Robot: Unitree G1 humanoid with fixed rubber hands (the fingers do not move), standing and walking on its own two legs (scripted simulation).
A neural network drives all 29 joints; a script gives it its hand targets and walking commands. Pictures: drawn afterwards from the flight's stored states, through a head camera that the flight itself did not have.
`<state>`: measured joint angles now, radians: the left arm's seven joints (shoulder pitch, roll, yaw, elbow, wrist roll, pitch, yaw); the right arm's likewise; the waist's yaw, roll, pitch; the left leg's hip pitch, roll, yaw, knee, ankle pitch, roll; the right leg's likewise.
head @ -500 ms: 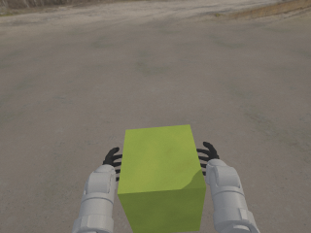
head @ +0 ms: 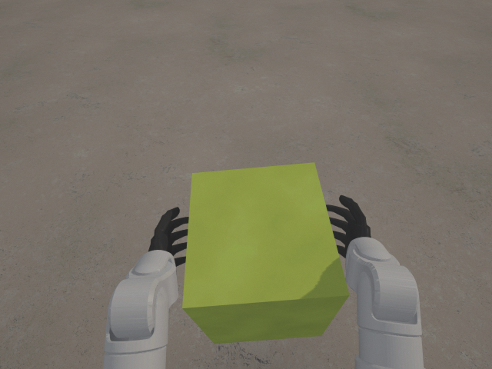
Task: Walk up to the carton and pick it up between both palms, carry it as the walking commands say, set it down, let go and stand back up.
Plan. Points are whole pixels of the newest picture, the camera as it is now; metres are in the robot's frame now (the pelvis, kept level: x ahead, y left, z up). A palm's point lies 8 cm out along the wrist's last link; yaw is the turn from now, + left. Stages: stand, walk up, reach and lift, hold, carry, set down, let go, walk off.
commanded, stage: carry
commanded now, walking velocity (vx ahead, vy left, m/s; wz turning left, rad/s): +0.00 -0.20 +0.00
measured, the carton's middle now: (260, 259) +0.31 -0.02 +0.02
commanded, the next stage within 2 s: none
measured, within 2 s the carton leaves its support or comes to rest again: neither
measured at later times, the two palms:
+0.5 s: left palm (173, 308) +0.20 +0.11 +0.09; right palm (394, 292) +0.21 -0.18 +0.10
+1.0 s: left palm (210, 363) +0.14 +0.05 +0.09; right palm (460, 346) +0.15 -0.23 +0.10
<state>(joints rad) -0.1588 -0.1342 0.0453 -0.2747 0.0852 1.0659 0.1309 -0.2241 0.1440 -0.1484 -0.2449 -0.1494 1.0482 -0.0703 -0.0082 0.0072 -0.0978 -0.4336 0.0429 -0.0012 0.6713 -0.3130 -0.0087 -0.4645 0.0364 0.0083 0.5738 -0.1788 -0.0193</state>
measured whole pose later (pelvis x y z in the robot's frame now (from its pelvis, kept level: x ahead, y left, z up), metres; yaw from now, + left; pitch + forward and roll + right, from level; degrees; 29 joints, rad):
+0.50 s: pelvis -0.04 -0.03 +0.00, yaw +0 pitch +4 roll -1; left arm -0.05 -0.13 0.01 -0.45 0.04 1.23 0.18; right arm -0.12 0.13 -0.08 -0.39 -0.09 1.19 -0.12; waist -0.01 0.01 -0.14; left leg -0.42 0.09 0.05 0.67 -0.31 -0.03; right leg -0.49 0.03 -0.05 0.60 -0.17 -0.04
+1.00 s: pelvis -0.10 -0.08 +0.00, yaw +0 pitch +3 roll -1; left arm -0.03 -0.13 0.01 -0.45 0.04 1.22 0.18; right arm -0.09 0.13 -0.07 -0.40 -0.09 1.19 -0.12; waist -0.01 0.01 -0.15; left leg -0.39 0.10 0.08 0.66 -0.30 -0.05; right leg -0.49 0.01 -0.10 0.62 -0.23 -0.04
